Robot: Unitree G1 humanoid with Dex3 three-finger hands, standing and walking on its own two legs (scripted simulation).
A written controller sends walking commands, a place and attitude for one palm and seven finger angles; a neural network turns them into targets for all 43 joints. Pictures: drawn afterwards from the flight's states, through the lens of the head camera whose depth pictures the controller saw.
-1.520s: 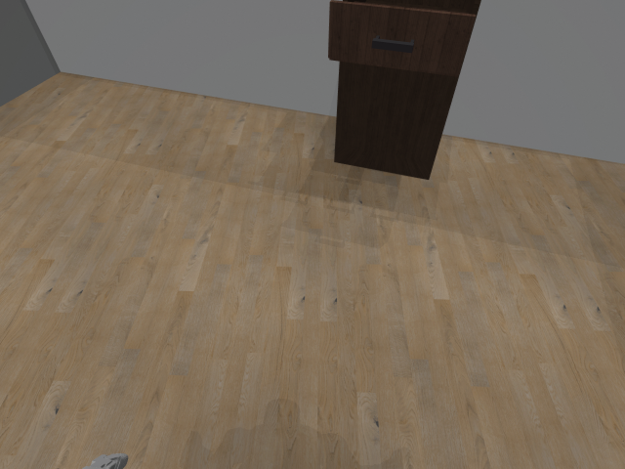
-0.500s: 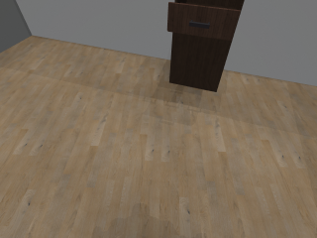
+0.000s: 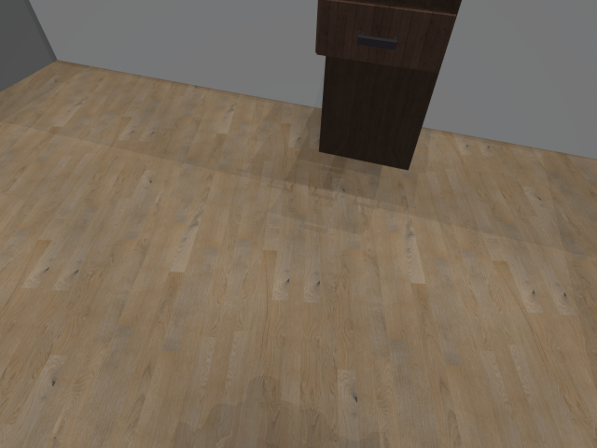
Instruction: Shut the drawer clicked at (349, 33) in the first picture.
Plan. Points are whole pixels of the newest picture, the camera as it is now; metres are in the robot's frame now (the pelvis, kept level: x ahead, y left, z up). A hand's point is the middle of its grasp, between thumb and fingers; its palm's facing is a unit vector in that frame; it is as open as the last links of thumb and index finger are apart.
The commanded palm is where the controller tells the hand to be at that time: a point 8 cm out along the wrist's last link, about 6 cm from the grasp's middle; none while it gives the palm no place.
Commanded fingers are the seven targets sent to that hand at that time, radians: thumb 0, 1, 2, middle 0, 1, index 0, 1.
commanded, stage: walk to a spot facing it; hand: left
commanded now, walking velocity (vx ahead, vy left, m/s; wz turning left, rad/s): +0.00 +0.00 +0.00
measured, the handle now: (378, 39) +1.36 -0.20 -0.02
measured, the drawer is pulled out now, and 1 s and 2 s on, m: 0.29 0.29 0.29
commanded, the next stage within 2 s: turn to face it in 1.84 s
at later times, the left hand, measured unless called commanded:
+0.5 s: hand out of the picture +0.04 +0.16 -0.18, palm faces -0.02 -0.98 -0.19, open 7.4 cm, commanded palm none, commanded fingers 0.00 0.90 0.90 -0.20 -0.30 -0.20 -0.30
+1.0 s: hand (228, 287) +0.44 +0.17 -0.16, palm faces -0.29 -0.93 -0.21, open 7.4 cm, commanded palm none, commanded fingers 0.00 0.90 0.90 -0.20 -0.30 -0.20 -0.30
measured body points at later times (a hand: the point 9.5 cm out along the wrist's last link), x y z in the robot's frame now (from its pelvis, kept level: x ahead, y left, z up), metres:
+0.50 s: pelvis +0.10 -0.02 -0.02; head +0.12 -0.02 +0.43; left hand +0.05 +0.21 -0.17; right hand +0.09 -0.26 -0.17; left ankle +0.08 +0.10 -0.68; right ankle +0.00 -0.11 -0.75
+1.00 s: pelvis +0.30 +0.01 +0.00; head +0.31 +0.01 +0.45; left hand +0.45 +0.22 -0.15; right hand +0.22 -0.23 -0.15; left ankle +0.30 +0.10 -0.75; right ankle +0.31 -0.14 -0.69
